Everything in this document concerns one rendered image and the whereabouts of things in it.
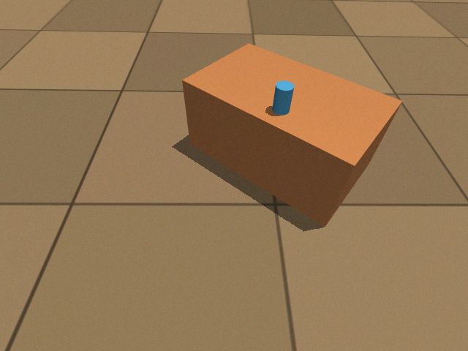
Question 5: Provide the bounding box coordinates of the can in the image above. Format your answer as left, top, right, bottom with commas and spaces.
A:
272, 80, 294, 116

